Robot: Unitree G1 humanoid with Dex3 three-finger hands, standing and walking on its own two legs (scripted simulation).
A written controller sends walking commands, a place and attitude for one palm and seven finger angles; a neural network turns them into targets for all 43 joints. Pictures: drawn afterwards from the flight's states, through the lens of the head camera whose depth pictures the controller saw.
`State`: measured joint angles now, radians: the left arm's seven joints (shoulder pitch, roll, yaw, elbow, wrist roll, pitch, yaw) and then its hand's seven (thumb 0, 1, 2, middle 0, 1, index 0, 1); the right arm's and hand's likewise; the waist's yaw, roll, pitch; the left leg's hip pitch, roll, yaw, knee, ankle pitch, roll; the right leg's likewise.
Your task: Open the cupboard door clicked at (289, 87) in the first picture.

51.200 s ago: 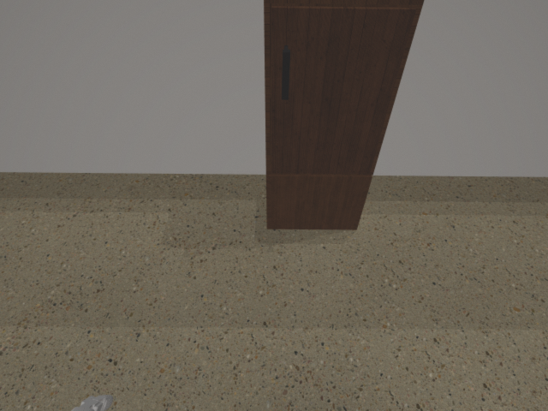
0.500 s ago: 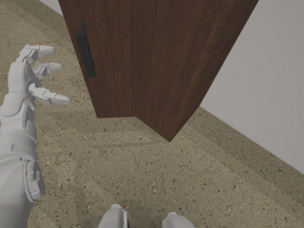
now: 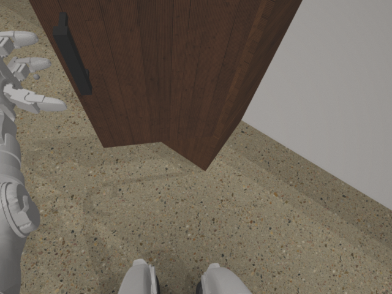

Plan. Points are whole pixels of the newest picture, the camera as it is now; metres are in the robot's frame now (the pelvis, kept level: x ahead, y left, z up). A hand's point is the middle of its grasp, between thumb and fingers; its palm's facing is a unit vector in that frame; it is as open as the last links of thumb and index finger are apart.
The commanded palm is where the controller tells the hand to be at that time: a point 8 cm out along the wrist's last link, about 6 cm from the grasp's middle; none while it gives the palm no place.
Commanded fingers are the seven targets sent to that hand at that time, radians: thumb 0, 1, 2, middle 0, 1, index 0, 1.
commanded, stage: move the hooked fingers beside the handle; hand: left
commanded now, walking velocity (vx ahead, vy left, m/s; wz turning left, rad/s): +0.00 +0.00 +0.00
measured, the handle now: (75, 57) +0.55 +0.19 +0.10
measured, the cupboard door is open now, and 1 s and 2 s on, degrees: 44 44 44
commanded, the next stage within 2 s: slide the fingers in behind the handle in 0.64 s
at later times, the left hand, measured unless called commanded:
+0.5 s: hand (44, 79) +0.50 +0.24 +0.10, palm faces +0.10 -0.99 +0.00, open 14.0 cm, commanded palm +0.48 +0.28 +0.09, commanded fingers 0.00 -0.50 0.30 -0.30 -1.20 -0.30 -1.20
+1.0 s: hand (53, 80) +0.50 +0.22 +0.10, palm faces +0.08 -1.00 +0.00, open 14.0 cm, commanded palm +0.48 +0.26 +0.09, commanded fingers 0.00 -0.50 0.30 -0.30 -1.20 -0.30 -1.20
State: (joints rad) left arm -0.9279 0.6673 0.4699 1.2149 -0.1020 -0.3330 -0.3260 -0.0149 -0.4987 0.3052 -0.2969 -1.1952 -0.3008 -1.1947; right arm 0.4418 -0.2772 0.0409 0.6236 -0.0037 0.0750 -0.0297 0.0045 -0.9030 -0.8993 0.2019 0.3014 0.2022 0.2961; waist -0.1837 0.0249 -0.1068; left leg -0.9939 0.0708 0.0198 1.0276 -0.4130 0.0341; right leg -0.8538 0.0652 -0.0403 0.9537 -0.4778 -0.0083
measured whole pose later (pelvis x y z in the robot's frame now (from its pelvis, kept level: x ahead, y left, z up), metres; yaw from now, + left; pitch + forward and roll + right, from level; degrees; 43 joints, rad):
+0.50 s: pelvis +0.00 +0.00 +0.00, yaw +1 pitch +20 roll -4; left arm -0.91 0.57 0.43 1.19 -0.10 -0.37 -0.26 -0.02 -0.50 0.30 -0.30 -1.20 -0.30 -1.19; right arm 0.40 -0.27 0.04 0.61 -0.01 0.08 -0.02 0.00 -0.90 -0.90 0.20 0.30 0.20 0.30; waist -0.17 0.03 -0.11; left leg -0.97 0.06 0.02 1.03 -0.41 0.04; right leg -0.83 0.05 -0.04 0.95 -0.48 0.00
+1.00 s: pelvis -0.01 +0.00 +0.00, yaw +1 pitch +20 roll -4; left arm -0.93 0.57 0.40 1.20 -0.11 -0.36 -0.25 -0.02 -0.50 0.30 -0.30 -1.20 -0.30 -1.19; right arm 0.42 -0.28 0.03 0.64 -0.01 0.07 -0.02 0.00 -0.90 -0.90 0.20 0.30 0.20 0.30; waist -0.18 0.03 -0.11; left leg -0.99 0.06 0.00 1.03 -0.40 0.03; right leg -0.84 0.06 -0.06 0.96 -0.48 -0.01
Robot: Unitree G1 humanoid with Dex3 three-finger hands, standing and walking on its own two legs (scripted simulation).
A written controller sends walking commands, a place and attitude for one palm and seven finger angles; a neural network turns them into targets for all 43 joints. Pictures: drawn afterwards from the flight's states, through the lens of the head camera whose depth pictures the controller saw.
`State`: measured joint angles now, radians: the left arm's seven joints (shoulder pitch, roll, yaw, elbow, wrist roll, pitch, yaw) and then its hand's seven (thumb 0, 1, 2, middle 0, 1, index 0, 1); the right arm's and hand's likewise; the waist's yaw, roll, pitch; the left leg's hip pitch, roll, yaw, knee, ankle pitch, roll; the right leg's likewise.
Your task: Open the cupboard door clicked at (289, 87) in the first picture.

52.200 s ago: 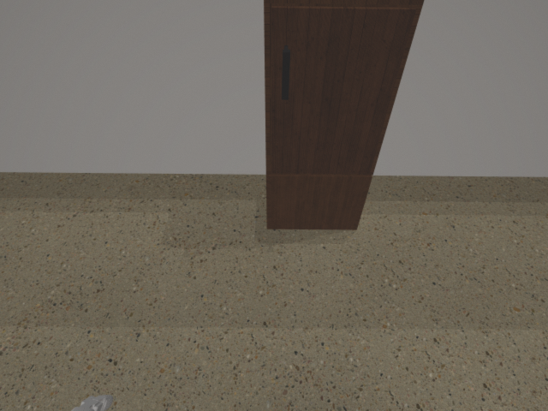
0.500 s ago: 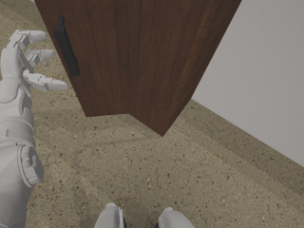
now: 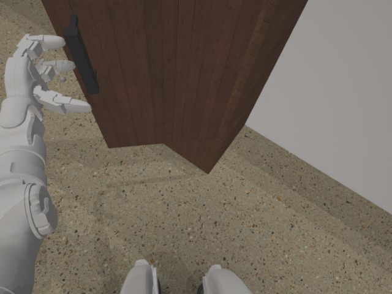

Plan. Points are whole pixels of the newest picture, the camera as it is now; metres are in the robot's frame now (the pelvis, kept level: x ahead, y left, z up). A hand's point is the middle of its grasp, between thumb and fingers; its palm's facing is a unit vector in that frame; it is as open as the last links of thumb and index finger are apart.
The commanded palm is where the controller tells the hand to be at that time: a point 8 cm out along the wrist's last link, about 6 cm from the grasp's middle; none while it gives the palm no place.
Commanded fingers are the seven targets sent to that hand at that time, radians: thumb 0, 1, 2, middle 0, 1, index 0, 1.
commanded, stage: slide the fingers in behind the handle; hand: left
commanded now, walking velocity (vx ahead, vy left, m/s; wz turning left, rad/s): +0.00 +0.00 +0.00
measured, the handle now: (84, 57) +0.57 +0.19 +0.10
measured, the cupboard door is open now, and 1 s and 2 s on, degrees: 44 44 44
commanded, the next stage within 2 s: close the thumb around the handle in 1.34 s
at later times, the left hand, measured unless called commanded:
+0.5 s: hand (75, 79) +0.51 +0.20 +0.10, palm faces +0.08 -1.00 +0.00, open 14.0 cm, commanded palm +0.48 +0.23 +0.09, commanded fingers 0.00 -0.50 0.30 -0.30 -1.20 -0.30 -1.20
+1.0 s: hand (96, 76) +0.51 +0.16 +0.10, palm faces +0.08 -1.00 -0.01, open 14.0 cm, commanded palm +0.49 +0.21 +0.09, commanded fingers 0.00 -0.50 0.30 -0.30 -1.20 -0.30 -1.20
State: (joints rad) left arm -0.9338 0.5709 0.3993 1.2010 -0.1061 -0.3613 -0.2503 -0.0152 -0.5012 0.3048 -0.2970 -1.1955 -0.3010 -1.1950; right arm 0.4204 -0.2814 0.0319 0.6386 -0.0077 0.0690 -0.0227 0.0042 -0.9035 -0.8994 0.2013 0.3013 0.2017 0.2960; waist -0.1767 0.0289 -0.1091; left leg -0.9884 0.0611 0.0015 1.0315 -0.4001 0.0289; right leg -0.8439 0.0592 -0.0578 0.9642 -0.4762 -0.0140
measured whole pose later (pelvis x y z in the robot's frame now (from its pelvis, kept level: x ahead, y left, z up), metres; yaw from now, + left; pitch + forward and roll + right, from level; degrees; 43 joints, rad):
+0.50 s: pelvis +0.01 +0.00 +0.00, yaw +0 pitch +19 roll -3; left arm -0.88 0.49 0.39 1.17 -0.10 -0.38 -0.18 -0.02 -0.50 0.30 -0.30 -1.20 -0.30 -1.19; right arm 0.42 -0.26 0.03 0.63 -0.01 0.08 0.00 0.00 -0.90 -0.90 0.20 0.30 0.20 0.30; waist -0.16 0.03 -0.13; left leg -0.94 0.06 0.01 1.02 -0.41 0.02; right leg -0.81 0.06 -0.05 0.96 -0.49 -0.02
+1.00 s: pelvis +0.00 -0.01 +0.00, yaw +0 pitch +20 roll -3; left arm -0.94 0.43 0.35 1.20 -0.07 -0.40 -0.08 -0.02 -0.50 0.30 -0.30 -1.20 -0.30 -1.20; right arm 0.42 -0.26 0.03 0.64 -0.02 0.06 0.02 0.00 -0.90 -0.90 0.20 0.30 0.20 0.30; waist -0.18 0.05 -0.12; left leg -0.97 0.06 0.01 1.04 -0.41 0.02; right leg -0.84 0.05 -0.05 1.00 -0.49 -0.02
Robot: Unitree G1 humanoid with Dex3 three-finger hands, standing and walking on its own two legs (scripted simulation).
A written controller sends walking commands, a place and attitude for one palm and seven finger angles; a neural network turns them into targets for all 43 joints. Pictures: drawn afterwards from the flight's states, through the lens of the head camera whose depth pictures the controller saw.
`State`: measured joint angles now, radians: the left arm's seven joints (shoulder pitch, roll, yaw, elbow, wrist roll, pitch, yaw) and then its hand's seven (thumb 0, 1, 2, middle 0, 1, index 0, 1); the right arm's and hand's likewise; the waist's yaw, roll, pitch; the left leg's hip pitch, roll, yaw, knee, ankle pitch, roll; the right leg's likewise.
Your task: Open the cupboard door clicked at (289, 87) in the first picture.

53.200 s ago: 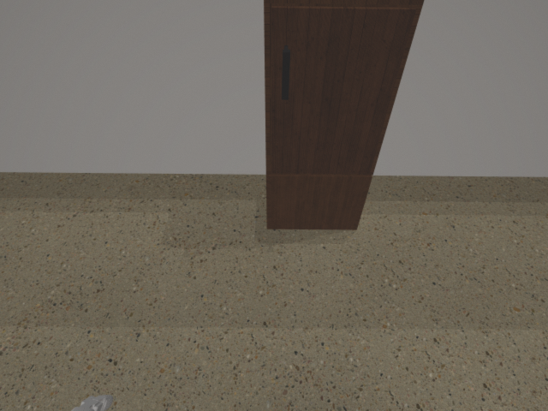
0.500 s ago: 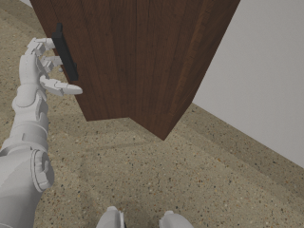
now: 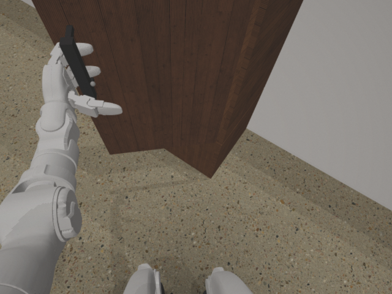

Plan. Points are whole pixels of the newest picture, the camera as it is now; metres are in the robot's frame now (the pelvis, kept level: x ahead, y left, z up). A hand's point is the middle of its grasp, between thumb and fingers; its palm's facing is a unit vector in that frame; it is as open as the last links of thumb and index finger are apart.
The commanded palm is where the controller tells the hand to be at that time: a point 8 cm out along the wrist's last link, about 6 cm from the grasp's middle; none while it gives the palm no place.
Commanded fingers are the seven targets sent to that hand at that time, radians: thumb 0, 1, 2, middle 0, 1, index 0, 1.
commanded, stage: slide the fingers in behind the handle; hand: left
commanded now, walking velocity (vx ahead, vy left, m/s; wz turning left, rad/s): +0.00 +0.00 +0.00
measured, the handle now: (81, 65) +0.57 +0.19 +0.10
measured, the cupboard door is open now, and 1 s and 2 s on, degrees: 44 44 74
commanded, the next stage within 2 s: close the thumb around the handle in 0.34 s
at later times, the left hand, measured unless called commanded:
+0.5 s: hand (89, 84) +0.52 +0.17 +0.10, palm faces +0.09 -1.00 +0.00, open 13.9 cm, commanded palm +0.49 +0.21 +0.09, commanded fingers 0.00 -0.28 0.40 -0.32 -1.22 -0.32 -1.22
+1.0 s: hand (94, 83) +0.52 +0.16 +0.09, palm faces +0.09 -1.00 +0.00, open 6.4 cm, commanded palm +0.50 +0.21 +0.09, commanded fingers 0.00 0.90 0.90 -0.40 -1.35 -0.40 -1.35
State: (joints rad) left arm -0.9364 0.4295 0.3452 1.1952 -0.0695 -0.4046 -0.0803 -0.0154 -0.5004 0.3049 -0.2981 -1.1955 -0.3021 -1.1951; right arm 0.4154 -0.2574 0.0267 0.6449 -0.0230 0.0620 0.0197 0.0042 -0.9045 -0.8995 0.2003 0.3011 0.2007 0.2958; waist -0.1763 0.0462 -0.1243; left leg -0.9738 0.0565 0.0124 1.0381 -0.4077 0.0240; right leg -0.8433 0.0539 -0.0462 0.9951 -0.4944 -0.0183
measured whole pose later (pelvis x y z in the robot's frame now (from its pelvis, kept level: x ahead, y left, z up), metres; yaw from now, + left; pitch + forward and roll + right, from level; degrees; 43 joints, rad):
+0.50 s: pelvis +0.00 +0.00 +0.00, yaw +0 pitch +20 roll -3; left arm -0.93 0.43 0.34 1.18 -0.08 -0.41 -0.09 -0.02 -0.49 0.31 -0.30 -1.20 -0.30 -1.20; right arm 0.41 -0.27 0.01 0.65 -0.02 0.06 0.02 0.00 -0.90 -0.90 0.20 0.30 0.20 0.30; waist -0.17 0.04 -0.13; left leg -0.97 0.06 0.01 1.04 -0.41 0.02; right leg -0.84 0.05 -0.05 0.99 -0.50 -0.02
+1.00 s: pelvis +0.00 +0.00 +0.00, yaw +0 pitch +20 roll -3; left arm -0.95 0.42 0.34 1.20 -0.07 -0.41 -0.07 0.00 0.58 0.77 -0.38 -1.31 -0.38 -1.31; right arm 0.41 -0.26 0.02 0.65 -0.02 0.06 0.02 0.00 -0.90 -0.90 0.20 0.30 0.20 0.30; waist -0.18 0.04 -0.12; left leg -0.98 0.05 0.01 1.04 -0.41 0.02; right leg -0.85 0.05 -0.05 0.99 -0.50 -0.02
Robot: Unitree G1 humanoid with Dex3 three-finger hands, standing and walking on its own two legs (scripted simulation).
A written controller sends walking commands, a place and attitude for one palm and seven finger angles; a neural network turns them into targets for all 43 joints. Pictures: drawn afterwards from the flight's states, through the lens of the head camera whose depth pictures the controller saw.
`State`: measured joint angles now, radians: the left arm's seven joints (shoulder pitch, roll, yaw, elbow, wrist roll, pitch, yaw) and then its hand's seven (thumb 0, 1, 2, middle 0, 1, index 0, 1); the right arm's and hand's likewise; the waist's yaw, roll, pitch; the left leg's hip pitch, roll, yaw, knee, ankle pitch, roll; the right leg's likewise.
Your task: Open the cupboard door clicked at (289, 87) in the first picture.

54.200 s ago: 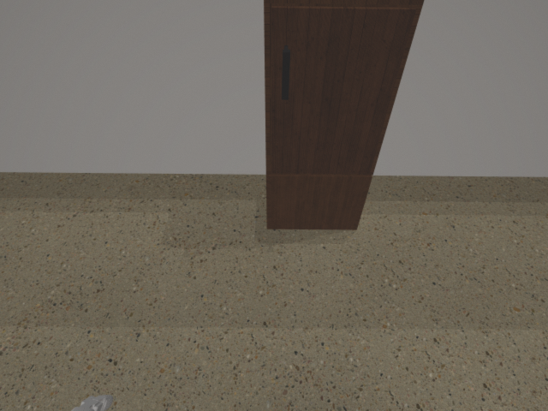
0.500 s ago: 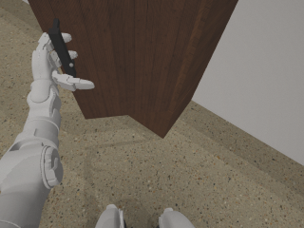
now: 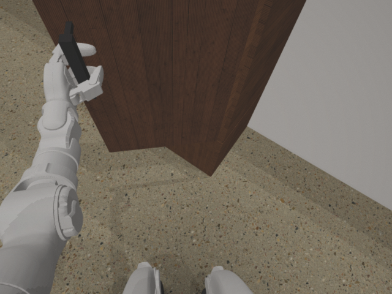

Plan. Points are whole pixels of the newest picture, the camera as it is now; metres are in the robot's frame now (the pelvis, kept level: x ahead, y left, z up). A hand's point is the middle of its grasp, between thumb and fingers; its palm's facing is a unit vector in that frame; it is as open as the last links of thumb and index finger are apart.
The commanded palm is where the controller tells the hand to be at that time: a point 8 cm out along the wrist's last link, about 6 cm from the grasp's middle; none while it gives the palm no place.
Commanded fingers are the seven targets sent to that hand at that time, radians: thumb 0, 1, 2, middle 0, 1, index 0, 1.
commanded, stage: close the thumb around the handle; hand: left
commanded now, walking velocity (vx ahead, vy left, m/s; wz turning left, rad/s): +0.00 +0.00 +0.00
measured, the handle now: (80, 63) +0.56 +0.19 +0.10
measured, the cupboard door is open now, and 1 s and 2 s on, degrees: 44 74 86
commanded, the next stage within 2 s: pull the door open along its arc in 0.14 s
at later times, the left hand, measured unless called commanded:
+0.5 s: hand (96, 87) +0.50 +0.16 +0.09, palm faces +0.07 -1.00 +0.01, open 5.3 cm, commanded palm +0.45 +0.20 +0.09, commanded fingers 0.00 0.90 0.90 -0.40 -1.35 -0.40 -1.35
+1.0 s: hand (136, 151) +0.36 +0.08 +0.10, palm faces +0.37 -0.93 +0.06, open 5.9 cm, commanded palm +0.30 +0.14 +0.09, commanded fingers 0.00 0.90 0.90 -0.40 -1.35 -0.40 -1.35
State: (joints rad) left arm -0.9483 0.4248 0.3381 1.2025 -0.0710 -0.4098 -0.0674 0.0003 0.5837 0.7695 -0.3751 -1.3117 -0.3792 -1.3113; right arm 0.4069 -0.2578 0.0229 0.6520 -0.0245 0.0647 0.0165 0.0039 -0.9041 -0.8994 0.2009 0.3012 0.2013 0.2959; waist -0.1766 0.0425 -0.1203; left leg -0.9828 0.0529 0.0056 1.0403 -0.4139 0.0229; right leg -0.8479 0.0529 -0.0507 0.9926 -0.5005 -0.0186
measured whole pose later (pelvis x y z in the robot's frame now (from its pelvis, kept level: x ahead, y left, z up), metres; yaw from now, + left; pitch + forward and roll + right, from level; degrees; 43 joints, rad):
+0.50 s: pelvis +0.01 +0.00 +0.01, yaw -1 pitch +19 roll -3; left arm -0.79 0.37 0.33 1.05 -0.11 -0.39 -0.08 0.01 0.79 0.81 -0.39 -1.35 -0.40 -1.34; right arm 0.42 -0.26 0.01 0.62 -0.02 0.09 0.03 0.01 -0.90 -0.90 0.20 0.30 0.20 0.30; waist -0.15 0.05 -0.14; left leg -0.92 0.06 0.03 1.00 -0.42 0.02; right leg -0.80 0.06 -0.03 0.96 -0.50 -0.02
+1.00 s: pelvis +0.01 -0.02 +0.02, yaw +1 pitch +10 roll +0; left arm -0.14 -0.08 -0.05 0.32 0.01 -0.25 0.49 0.02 0.67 0.72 -0.39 -1.35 -0.40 -1.35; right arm 0.21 -0.19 0.01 0.52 -0.06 0.06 0.06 0.01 -0.91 -0.90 0.20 0.30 0.20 0.30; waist -0.03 0.03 -0.15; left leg -0.70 0.03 0.03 0.92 -0.40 0.00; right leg -0.59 0.03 -0.03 0.92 -0.51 -0.04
